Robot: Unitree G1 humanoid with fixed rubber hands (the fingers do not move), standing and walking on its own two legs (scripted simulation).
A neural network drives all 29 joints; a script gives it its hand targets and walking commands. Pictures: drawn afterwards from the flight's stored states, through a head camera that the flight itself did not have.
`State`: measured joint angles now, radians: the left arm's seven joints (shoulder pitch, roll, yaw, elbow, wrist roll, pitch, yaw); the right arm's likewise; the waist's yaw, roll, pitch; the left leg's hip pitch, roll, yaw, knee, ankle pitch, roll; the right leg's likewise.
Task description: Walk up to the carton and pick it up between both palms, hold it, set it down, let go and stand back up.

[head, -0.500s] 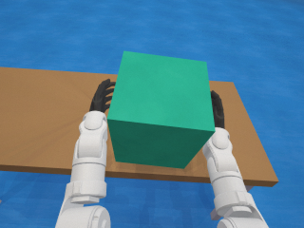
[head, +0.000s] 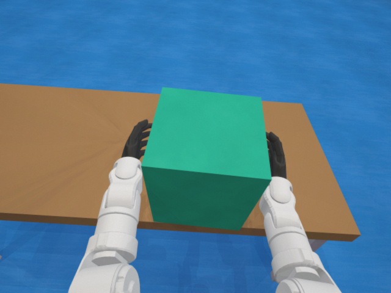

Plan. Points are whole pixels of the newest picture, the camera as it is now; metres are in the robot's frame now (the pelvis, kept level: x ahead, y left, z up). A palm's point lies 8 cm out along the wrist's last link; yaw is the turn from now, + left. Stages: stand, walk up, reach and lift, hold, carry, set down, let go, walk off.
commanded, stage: set down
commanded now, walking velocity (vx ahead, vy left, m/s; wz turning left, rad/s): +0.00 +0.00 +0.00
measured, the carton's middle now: (203, 163) +0.38 -0.01 +0.06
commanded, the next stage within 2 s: none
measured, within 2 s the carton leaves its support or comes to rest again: rests again in 1.46 s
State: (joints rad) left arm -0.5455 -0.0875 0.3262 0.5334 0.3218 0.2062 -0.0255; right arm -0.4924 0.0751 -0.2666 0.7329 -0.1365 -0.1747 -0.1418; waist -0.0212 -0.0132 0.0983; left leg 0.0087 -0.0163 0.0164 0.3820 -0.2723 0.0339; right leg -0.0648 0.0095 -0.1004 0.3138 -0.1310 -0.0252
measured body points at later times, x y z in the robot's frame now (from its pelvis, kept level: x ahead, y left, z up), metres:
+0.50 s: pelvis +0.02 +0.00 +0.00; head +0.02 +0.02 +0.45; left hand +0.40 +0.14 +0.06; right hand +0.38 -0.16 +0.07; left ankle -0.03 +0.09 -0.75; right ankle +0.04 -0.11 -0.75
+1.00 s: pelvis +0.03 +0.00 +0.00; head +0.07 +0.02 +0.45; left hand +0.42 +0.14 +0.03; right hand +0.40 -0.16 +0.04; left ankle -0.03 +0.09 -0.74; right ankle +0.04 -0.11 -0.75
